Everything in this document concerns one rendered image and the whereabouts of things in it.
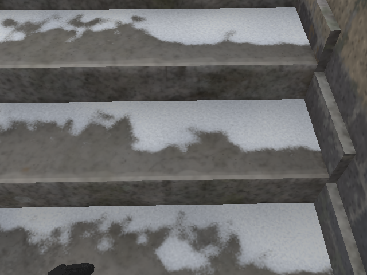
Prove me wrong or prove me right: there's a left robot hand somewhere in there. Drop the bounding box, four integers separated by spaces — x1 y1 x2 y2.
48 263 95 275

